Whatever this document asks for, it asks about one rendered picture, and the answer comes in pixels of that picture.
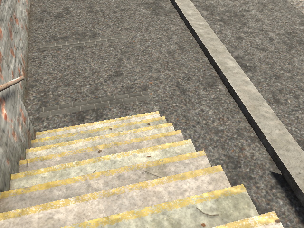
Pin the stairs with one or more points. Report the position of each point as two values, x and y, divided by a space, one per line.
130 172

